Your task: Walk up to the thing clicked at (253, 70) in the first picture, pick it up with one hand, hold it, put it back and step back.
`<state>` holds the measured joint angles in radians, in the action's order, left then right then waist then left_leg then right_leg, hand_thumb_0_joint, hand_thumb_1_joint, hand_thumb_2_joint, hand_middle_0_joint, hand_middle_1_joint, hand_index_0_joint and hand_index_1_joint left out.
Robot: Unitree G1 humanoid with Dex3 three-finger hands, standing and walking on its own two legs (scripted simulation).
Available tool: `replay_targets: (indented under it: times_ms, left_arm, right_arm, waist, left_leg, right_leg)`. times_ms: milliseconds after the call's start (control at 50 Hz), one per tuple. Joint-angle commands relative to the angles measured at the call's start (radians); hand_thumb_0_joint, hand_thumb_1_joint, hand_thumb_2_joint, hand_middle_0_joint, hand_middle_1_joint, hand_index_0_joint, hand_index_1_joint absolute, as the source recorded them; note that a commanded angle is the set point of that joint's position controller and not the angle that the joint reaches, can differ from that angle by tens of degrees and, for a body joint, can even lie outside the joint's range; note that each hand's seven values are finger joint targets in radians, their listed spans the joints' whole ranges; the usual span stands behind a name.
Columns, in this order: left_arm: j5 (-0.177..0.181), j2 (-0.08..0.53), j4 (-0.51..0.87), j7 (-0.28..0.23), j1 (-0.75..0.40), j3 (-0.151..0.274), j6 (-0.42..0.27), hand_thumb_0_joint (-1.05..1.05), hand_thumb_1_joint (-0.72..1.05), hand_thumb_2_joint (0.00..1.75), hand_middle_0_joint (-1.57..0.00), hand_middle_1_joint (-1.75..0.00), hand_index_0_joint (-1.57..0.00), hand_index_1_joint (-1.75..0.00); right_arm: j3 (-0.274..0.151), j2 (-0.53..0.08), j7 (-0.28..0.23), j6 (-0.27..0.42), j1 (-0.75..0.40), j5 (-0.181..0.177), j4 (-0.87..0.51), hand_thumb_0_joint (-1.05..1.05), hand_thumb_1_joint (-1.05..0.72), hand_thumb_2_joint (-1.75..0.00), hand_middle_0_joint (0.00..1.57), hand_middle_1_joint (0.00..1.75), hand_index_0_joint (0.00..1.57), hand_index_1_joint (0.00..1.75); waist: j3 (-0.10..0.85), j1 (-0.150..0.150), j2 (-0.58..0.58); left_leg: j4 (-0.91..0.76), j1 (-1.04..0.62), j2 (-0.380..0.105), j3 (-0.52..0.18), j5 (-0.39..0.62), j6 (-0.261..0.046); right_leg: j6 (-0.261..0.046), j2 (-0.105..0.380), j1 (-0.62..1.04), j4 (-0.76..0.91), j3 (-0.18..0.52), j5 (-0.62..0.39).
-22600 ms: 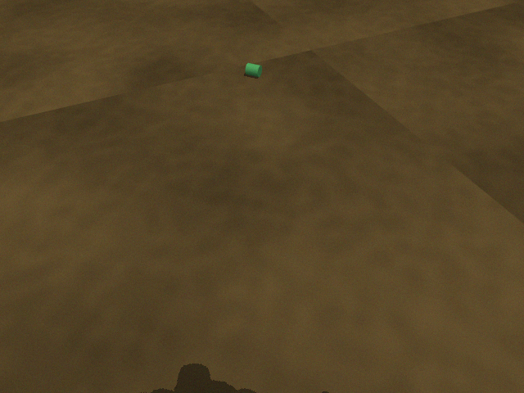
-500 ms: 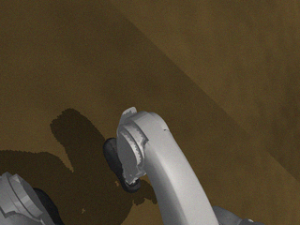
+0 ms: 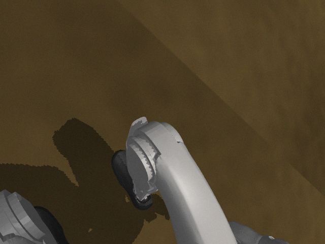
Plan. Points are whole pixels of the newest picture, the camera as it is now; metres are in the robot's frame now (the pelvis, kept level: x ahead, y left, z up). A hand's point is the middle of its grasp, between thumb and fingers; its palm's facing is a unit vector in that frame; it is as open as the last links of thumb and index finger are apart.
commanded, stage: close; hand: left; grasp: from above
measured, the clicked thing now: out of the picture +0.46 +0.35 -0.28
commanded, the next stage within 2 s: settle in 1.28 s
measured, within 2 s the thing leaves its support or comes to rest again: leaves its support in 1.70 s
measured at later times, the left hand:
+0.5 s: hand out of the picture +0.44 +0.34 -0.25, palm faces +0.05 -0.45 -0.89, open 12.8 cm
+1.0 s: hand out of the picture +0.44 +0.34 -0.25, palm faces +0.05 -0.46 -0.89, open 12.7 cm
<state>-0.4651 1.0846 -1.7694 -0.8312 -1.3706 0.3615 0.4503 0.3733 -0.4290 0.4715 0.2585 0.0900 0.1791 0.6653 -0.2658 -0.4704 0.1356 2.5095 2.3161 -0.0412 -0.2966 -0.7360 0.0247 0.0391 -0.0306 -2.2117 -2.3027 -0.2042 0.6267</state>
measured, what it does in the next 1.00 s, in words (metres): stands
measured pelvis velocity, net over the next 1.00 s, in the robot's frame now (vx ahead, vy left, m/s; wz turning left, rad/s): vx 0.00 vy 0.00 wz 0.00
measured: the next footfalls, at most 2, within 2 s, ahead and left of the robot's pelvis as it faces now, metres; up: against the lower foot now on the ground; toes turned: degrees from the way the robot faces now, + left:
none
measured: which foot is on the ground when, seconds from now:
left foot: down 0.00-1.00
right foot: down 0.00-1.00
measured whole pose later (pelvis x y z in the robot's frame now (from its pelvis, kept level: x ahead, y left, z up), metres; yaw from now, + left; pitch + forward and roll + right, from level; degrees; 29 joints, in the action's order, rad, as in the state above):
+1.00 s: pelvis +0.00 +0.00 +0.01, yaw +0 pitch +29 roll -15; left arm -0.47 1.09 -1.79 -0.84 -1.36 0.35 0.44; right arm 0.38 -0.42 0.46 0.27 0.11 0.19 0.67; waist -0.26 -0.48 0.14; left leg 2.49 2.30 -0.04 -0.30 -0.73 0.02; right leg 0.04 -0.03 -2.19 -2.28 -0.21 0.62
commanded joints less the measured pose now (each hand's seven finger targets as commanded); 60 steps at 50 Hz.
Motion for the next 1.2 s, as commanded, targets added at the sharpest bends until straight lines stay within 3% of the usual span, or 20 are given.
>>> replay_targets:
  times_ms: [0,40,140,220,320,360,500,640,720,960,1000,1160,1180]
  left_arm:
    - [-0.049,0.198,0.097,-0.026,-0.221,-0.027,-0.005,0.00,-0.12,0.93,-0.37,-0.80,-0.34,-0.84]
    - [-0.056,0.166,0.086,-0.023,-0.204,-0.041,-0.003,0.00,-0.15,0.89,-0.35,-0.77,-0.32,-0.81]
    - [-0.063,0.169,0.107,-0.033,-0.206,-0.041,-0.005,0.00,-0.12,0.91,-0.38,-0.76,-0.35,-0.81]
    - [-0.049,0.154,0.091,-0.036,-0.200,-0.042,-0.012,0.00,-0.13,0.90,-0.38,-0.75,-0.34,-0.79]
    - [-0.044,0.172,0.089,-0.050,-0.194,-0.032,-0.019,0.00,-0.02,0.95,-0.48,-0.76,-0.44,-0.80]
    - [-0.021,0.161,0.093,-0.051,-0.207,-0.033,-0.018,0.00,-0.01,0.94,-0.49,-0.74,-0.44,-0.79]
    - [0.002,0.176,0.100,-0.038,-0.207,-0.028,-0.027,0.00,0.03,0.93,-0.51,-0.74,-0.46,-0.79]
    - [-0.028,0.186,0.074,-0.033,-0.204,-0.032,-0.024,0.00,0.04,0.93,-0.50,-0.76,-0.46,-0.81]
    - [-0.023,0.174,0.078,-0.035,-0.193,-0.031,-0.024,0.00,0.03,0.96,-0.50,-0.78,-0.46,-0.82]
    - [-0.013,0.165,0.087,-0.034,-0.215,-0.036,-0.027,0.00,0.04,1.01,-0.51,-0.80,-0.46,-0.85]
    - [-0.021,0.174,0.084,-0.037,-0.215,-0.032,-0.025,0.00,0.02,0.99,-0.49,-0.78,-0.45,-0.83]
    - [-0.027,0.175,0.087,-0.049,-0.204,-0.031,-0.020,0.00,0.04,1.03,-0.52,-0.80,-0.47,-0.86]
    - [-0.009,0.153,0.093,-0.048,-0.190,-0.036,-0.018,0.00,0.05,1.03,-0.53,-0.80,-0.48,-0.85]
  right_arm:
    - [-0.090,-0.349,-0.012,-0.005,0.240,-0.001,0.075,0.00,-0.89,-0.90,0.20,0.30,0.20,0.30]
    - [-0.093,-0.352,-0.010,-0.006,0.247,-0.004,0.068,0.00,-0.88,-0.89,0.20,0.30,0.20,0.30]
    - [-0.092,-0.345,-0.011,-0.005,0.243,0.001,0.058,0.00,-0.88,-0.89,0.20,0.30,0.20,0.30]
    - [-0.097,-0.352,-0.013,0.000,0.238,0.006,0.076,0.00,-0.88,-0.89,0.20,0.30,0.20,0.30]
    - [-0.090,-0.355,-0.009,-0.002,0.256,0.005,0.071,0.00,-0.89,-0.90,0.20,0.30,0.20,0.30]
    - [-0.087,-0.356,-0.008,0.003,0.240,0.007,0.064,0.00,-0.88,-0.89,0.20,0.30,0.20,0.30]
    - [-0.081,-0.360,-0.007,0.004,0.247,0.009,0.060,0.00,-0.88,-0.90,0.20,0.30,0.20,0.30]
    - [-0.080,-0.359,-0.013,0.003,0.241,0.006,0.066,0.00,-0.88,-0.89,0.20,0.30,0.20,0.30]
    - [-0.080,-0.357,-0.011,0.001,0.254,0.006,0.057,0.00,-0.88,-0.89,0.20,0.30,0.20,0.30]
    - [-0.080,-0.359,-0.011,0.010,0.240,0.008,0.069,0.00,-0.88,-0.90,0.20,0.30,0.20,0.30]
    - [-0.085,-0.362,-0.009,0.012,0.237,0.007,0.081,0.00,-0.88,-0.89,0.20,0.30,0.20,0.30]
    - [-0.087,-0.363,-0.006,0.010,0.242,0.005,0.074,0.00,-0.88,-0.89,0.20,0.30,0.20,0.30]
    - [-0.085,-0.361,-0.002,0.009,0.247,0.004,0.052,0.00,-0.88,-0.89,0.20,0.30,0.20,0.30]
  waist:
    - [0.670,-0.069,-0.563]
    - [0.660,-0.075,-0.576]
    - [0.654,-0.075,-0.569]
    - [0.620,-0.083,-0.557]
    - [0.653,-0.076,-0.559]
    - [0.627,-0.083,-0.551]
    - [0.653,-0.084,-0.536]
    - [0.639,-0.086,-0.552]
    - [0.662,-0.083,-0.552]
    - [0.639,-0.088,-0.557]
    - [0.620,-0.088,-0.560]
    - [0.644,-0.083,-0.556]
    - [0.645,-0.083,-0.553]
  left_leg:
    - [-0.266,-0.472,-0.021,0.085,0.208,-0.023]
    - [-0.274,-0.502,-0.025,0.071,0.201,-0.019]
    - [-0.276,-0.499,-0.023,0.073,0.213,-0.024]
    - [-0.284,-0.503,-0.024,0.070,0.175,-0.024]
    - [-0.278,-0.511,-0.023,0.075,0.231,-0.024]
    - [-0.263,-0.506,-0.021,0.073,0.225,-0.026]
    - [-0.250,-0.486,-0.015,0.090,0.247,-0.030]
    - [-0.275,-0.473,-0.018,0.079,0.181,-0.028]
    - [-0.267,-0.479,-0.022,0.086,0.221,-0.025]
    - [-0.270,-0.505,-0.019,0.077,0.211,-0.022]
    - [-0.278,-0.506,-0.018,0.073,0.179,-0.022]
    - [-0.266,-0.498,-0.021,0.079,0.215,-0.024]
    - [-0.257,-0.514,-0.017,0.076,0.237,-0.026]
  right_leg:
    - [-0.029,-0.036,0.426,0.204,-0.082,-0.276]
    - [-0.036,-0.038,0.393,0.201,-0.089,-0.263]
    - [-0.034,-0.035,0.407,0.210,-0.083,-0.277]
    - [-0.034,-0.032,0.389,0.211,-0.087,-0.248]
    - [-0.034,-0.035,0.430,0.210,-0.084,-0.297]
    - [-0.029,-0.028,0.409,0.208,-0.085,-0.288]
    - [-0.023,-0.031,0.446,0.214,-0.080,-0.303]
    - [-0.032,-0.034,0.415,0.223,-0.083,-0.253]
    - [-0.030,-0.038,0.442,0.223,-0.082,-0.280]
    - [-0.028,-0.032,0.418,0.206,-0.089,-0.276]
    - [-0.028,-0.030,0.395,0.210,-0.091,-0.252]
    - [-0.027,-0.032,0.429,0.214,-0.083,-0.287]
    - [-0.027,-0.030,0.431,0.207,-0.083,-0.296]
